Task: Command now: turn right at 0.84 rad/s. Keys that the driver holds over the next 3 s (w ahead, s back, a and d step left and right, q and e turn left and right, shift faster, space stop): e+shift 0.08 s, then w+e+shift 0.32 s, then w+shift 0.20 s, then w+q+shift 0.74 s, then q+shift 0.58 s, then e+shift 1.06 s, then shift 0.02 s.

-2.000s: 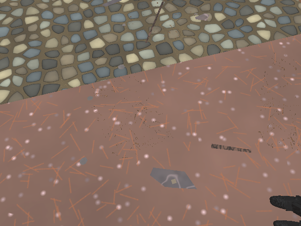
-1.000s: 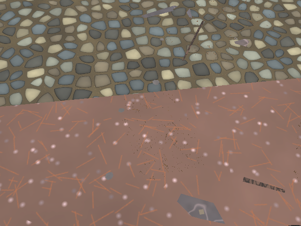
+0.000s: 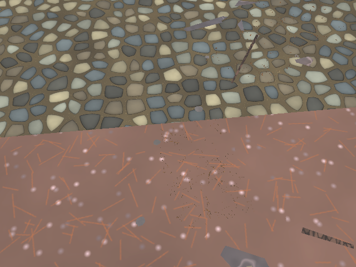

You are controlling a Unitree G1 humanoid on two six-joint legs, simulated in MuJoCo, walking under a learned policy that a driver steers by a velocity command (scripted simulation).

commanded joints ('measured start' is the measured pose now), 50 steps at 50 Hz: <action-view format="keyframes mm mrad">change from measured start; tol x64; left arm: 1 -47 77 16 -115 2 -3 -15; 50 190 179 -7 8 98 -127 45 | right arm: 1 -15 -208 -64 -53 22 -19 16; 50 280 -96 7 100 24 -103 50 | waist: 1 -20 166 -112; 50 115 -187 -288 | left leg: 1 97 265 -85 -27 639 180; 7 -716 -49 -237 842 -330 -35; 26 2 -12 -131 84 87 -10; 29 317 360 -1006 -300 -660 90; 43 -14 112 -406 -309 470 204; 50 -641 -38 -232 936 -44 131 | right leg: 1 40 13 -63 -125 24 -38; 7 740 -305 822 -631 -302 -510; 38 -333 14 49 81 173 -99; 50 759 -373 794 -650 -597 -230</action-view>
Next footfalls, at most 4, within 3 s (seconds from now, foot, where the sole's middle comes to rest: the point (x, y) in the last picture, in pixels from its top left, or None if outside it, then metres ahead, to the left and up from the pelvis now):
0.10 right None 0.06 -0.14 -0.77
0.54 left None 0.32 0.02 -0.78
0.94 right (278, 231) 0.54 -0.35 -0.78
1.38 left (237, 133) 1.00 -0.25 -0.78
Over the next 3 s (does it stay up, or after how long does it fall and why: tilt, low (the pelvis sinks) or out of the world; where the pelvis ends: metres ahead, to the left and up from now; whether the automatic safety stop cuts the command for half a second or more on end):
stays up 1.18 -0.28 -0.01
